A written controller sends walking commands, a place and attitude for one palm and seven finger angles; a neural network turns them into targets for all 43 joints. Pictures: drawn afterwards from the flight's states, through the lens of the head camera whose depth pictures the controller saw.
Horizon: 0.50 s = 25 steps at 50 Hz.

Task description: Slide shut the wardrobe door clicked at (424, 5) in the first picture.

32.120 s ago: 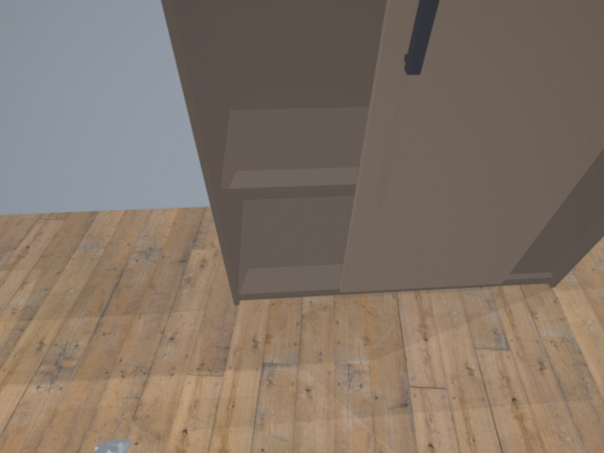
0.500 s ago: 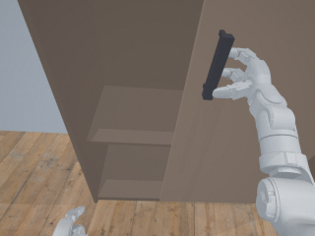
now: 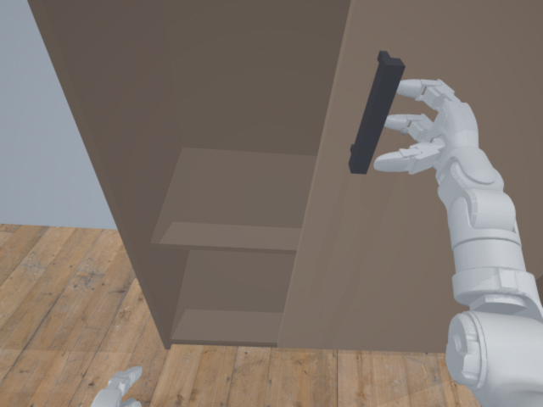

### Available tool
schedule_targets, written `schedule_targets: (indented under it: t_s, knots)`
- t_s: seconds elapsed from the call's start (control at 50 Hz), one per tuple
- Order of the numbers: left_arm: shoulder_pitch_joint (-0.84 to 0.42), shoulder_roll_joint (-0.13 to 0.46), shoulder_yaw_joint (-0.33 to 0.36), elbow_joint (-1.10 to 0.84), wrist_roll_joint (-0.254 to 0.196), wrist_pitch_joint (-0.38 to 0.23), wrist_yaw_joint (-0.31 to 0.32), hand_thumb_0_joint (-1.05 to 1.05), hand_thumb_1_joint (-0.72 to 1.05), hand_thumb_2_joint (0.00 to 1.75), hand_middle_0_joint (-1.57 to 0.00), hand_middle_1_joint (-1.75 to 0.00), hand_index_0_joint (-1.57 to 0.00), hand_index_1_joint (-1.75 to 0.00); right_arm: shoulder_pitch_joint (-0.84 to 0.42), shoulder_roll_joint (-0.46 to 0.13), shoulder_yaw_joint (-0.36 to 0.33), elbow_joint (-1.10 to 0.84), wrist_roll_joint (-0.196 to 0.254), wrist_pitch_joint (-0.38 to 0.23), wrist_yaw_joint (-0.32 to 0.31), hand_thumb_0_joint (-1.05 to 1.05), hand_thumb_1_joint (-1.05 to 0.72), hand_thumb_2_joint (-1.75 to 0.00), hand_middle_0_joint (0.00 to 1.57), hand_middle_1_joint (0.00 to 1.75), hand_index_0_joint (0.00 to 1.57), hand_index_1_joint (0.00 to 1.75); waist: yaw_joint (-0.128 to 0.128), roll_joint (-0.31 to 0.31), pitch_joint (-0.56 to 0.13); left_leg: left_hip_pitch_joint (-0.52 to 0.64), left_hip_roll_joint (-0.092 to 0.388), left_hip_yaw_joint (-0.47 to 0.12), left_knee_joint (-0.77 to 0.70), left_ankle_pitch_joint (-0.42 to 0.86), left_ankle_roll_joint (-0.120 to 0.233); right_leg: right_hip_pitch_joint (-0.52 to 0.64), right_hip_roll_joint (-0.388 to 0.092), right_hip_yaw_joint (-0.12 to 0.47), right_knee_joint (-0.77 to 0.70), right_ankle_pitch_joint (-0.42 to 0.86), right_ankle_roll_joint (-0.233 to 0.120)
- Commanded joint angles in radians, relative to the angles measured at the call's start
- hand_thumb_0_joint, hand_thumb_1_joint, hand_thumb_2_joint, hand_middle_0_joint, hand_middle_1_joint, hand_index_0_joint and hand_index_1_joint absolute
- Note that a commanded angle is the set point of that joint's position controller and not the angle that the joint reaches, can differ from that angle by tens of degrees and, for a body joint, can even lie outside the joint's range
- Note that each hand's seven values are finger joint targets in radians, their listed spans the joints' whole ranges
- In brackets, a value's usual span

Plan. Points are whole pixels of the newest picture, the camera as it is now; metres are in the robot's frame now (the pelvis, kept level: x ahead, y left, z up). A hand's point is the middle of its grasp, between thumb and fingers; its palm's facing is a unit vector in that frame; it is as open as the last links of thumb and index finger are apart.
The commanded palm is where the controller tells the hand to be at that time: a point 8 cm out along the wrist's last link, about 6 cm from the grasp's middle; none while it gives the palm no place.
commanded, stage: slide the fingers in behind the handle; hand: right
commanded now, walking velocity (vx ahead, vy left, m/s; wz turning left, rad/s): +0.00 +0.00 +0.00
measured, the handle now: (369, 115) +0.48 -0.08 +0.24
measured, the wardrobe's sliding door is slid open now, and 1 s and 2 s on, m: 0.39 0.39 0.39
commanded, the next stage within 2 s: grip the handle and tug to test in 1.62 s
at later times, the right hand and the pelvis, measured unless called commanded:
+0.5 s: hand (396, 134) +0.43 -0.11 +0.24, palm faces -0.05 +1.00 -0.02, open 14.0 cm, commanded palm +0.41 -0.16 +0.23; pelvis +0.00 -0.01 +0.00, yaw +0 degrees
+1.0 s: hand (381, 134) +0.42 -0.09 +0.24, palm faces -0.05 +1.00 -0.01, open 14.0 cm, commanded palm +0.40 -0.15 +0.23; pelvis +0.00 +0.00 +0.00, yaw +0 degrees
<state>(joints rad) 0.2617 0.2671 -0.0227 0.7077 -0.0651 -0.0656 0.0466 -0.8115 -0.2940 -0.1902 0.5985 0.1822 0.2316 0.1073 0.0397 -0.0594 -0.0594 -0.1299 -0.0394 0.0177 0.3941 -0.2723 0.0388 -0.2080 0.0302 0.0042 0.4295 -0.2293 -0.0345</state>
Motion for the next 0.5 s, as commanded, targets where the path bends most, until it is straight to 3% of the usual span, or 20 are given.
schedule_targets:
  t_s: [0.0, 0.14, 0.16, 0.22, 0.26, 0.3, 0.32, 0.34, 0.4, 0.48]
  knots:
    - [-0.091, 0.119, 0.034, -0.145, -0.004, -0.055, 0.008, 0.0, 0.9, 0.9, -0.2, -0.3, -0.2, -0.3, -0.509, -0.18, -0.043, -0.247, 0.01, -0.067, -0.006, 0.0, 0.5, -0.3, 0.3, 1.2, 0.3, 1.2, -0.003, 0.086, -0.265, -0.028, 0.018, -0.008, -0.038, 0.37, -0.007, 0.205, -0.017, 0.033, -0.005, 0.303, -0.032]
    - [-0.114, 0.111, 0.025, -0.155, 0.001, -0.051, 0.011, 0.0, 0.9, 0.9, -0.2, -0.3, -0.2, -0.3, -0.487, -0.211, -0.077, -0.303, 0.001, -0.061, -0.034, 0.0, 0.5, -0.3, 0.3, 1.2, 0.3, 1.2, -0.018, 0.08, -0.271, 0.003, 0.021, -0.01, -0.038, 0.378, -0.005, 0.207, -0.019, 0.031, -0.015, 0.313, -0.03]
    - [-0.118, 0.107, 0.025, -0.159, 0.002, -0.049, 0.009, 0.0, 0.9, 0.9, -0.2, -0.3, -0.2, -0.3, -0.469, -0.192, -0.059, -0.321, 0.0, -0.062, -0.032, 0.0, 0.5, -0.3, 0.3, 1.2, 0.3, 1.2, -0.022, 0.06, -0.282, 0.013, 0.021, -0.008, -0.035, 0.385, -0.002, 0.209, -0.019, 0.03, -0.013, 0.326, -0.028]
    - [-0.126, 0.104, 0.024, -0.157, -0.004, -0.048, 0.009, 0.0, 0.9, 0.9, -0.2, -0.3, -0.2, -0.3, -0.48, -0.129, -0.003, -0.315, 0.003, -0.046, -0.024, 0.0, 0.5, -0.3, 0.3, 1.2, 0.3, 1.2, -0.003, 0.053, -0.252, -0.024, 0.017, -0.004, -0.04, 0.374, -0.004, 0.227, -0.021, 0.031, -0.011, 0.319, -0.026]
    - [-0.122, 0.106, 0.026, -0.146, -0.006, -0.046, 0.011, 0.0, 0.9, 0.9, -0.2, -0.3, -0.2, -0.3, -0.481, -0.101, 0.019, -0.274, 0.007, -0.027, -0.024, 0.0, 0.5, -0.3, 0.3, 1.2, 0.3, 1.2, 0.006, 0.088, -0.226, -0.044, 0.015, -0.001, -0.048, 0.344, -0.005, 0.212, -0.024, 0.031, -0.01, 0.296, -0.027]
    - [-0.119, 0.111, 0.028, -0.139, -0.005, -0.045, 0.015, 0.0, 0.9, 0.9, -0.2, -0.3, -0.2, -0.3, -0.49, -0.126, -0.014, -0.248, 0.014, -0.009, -0.029, 0.0, 0.5, -0.3, 0.3, 1.2, 0.3, 1.2, 0.005, 0.098, -0.219, -0.06, 0.014, -0.003, -0.055, 0.312, -0.008, 0.205, -0.022, 0.035, -0.015, 0.262, -0.028]
    - [-0.121, 0.111, 0.024, -0.137, -0.004, -0.045, 0.016, 0.0, 0.9, 0.9, -0.2, -0.3, -0.2, -0.3, -0.526, -0.11, 0.006, -0.254, 0.015, -0.007, -0.029, 0.0, 0.5, -0.3, 0.3, 1.2, 0.3, 1.2, 0.011, 0.089, -0.208, -0.069, 0.015, -0.003, -0.055, 0.308, -0.007, 0.203, -0.02, 0.036, -0.017, 0.258, -0.028]
    - [-0.116, 0.112, 0.026, -0.135, -0.002, -0.045, 0.017, 0.0, 0.9, 0.9, -0.2, -0.3, -0.2, -0.3, -0.526, -0.145, -0.031, -0.251, 0.016, -0.005, -0.036, 0.0, 0.5, -0.3, 0.3, 1.2, 0.3, 1.2, 0.003, 0.093, -0.226, -0.06, 0.015, -0.004, -0.053, 0.304, -0.006, 0.202, -0.02, 0.039, -0.017, 0.259, -0.027]
    - [-0.116, 0.104, 0.022, -0.136, 0.004, -0.048, 0.015, 0.0, 0.9, 0.9, -0.2, -0.3, -0.2, -0.3, -0.567, -0.13, -0.014, -0.286, 0.007, -0.026, -0.05, 0.0, 0.5, -0.3, 0.3, 1.2, 0.3, 1.2, 0.004, 0.042, -0.258, -0.056, 0.018, -0.006, -0.048, 0.308, -0.002, 0.228, -0.019, 0.043, -0.014, 0.281, -0.024]
    - [-0.11, 0.101, 0.025, -0.136, 0.007, -0.053, 0.008, 0.0, 0.9, 0.9, -0.2, -0.3, -0.2, -0.3, -0.553, -0.112, -0.006, -0.296, 0.007, -0.057, -0.058, 0.0, 0.5, -0.3, 0.3, 1.2, 0.3, 1.2, 0.002, 0.074, -0.296, -0.028, 0.015, -0.003, -0.041, 0.352, -0.001, 0.249, -0.022, 0.047, -0.011, 0.328, -0.021]
